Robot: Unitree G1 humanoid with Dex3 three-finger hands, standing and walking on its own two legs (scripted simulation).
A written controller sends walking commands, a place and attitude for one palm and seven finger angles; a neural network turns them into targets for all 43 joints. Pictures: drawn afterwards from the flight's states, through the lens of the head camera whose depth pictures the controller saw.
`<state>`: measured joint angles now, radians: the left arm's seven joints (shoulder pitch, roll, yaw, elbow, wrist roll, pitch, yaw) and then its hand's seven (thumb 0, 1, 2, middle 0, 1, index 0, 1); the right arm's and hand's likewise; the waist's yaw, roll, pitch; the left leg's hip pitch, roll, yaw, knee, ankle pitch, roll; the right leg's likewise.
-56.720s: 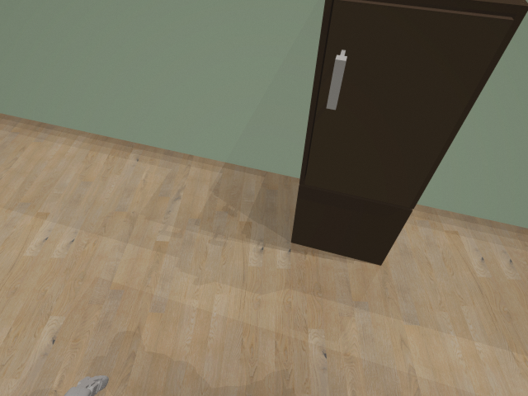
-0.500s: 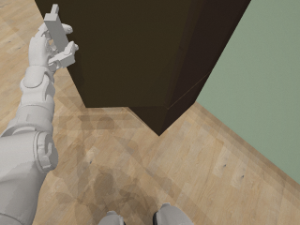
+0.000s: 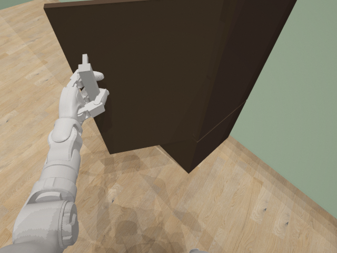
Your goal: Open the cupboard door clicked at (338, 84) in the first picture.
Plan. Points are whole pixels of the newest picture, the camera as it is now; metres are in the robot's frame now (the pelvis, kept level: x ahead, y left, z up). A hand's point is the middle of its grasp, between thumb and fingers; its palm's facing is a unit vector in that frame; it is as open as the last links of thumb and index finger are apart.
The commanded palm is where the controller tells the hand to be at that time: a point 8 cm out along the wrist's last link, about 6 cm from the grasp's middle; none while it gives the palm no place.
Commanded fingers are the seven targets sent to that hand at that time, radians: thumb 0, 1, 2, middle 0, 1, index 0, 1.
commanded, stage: pull the door open along its arc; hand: left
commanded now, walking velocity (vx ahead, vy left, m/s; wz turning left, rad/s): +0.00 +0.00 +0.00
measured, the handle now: (92, 83) +0.51 +0.16 +0.11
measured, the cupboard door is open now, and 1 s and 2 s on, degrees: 61 93 94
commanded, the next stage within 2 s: open thumb and fingers to let go in 0.50 s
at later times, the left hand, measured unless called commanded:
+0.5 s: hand (145, 152) +0.31 +0.03 +0.10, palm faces +0.33 -0.94 +0.00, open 6.9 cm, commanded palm +0.26 +0.09 +0.10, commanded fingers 0.00 0.90 0.90 -0.40 -1.35 -0.40 -1.35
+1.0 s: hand (148, 149) +0.32 +0.03 +0.10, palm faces +0.37 -0.93 -0.02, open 10.2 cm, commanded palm +0.28 +0.07 +0.10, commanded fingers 0.00 -0.50 0.30 -0.30 -1.20 -0.30 -1.20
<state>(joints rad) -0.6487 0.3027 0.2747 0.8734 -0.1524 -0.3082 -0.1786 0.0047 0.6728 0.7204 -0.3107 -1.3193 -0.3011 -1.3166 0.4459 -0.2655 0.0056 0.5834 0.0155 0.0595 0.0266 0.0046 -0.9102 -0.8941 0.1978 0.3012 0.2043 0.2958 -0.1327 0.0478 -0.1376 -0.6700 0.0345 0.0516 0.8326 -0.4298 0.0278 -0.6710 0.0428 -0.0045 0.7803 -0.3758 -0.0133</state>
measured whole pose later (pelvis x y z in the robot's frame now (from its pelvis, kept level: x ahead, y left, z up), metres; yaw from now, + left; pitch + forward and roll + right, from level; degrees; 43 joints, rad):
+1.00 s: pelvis -0.01 -0.05 +0.01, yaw +5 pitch +5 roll +1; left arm -0.14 -0.12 -0.17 0.26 0.03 -0.11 0.54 0.01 0.06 0.54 -0.34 -1.26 -0.34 -1.27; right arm 0.21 -0.20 0.00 0.62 -0.04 0.07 -0.01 0.01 -0.91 -0.89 0.20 0.30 0.20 0.30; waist -0.02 0.05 -0.07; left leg -0.44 0.01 -0.03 0.71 -0.35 -0.03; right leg -0.45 0.02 -0.08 0.74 -0.38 -0.08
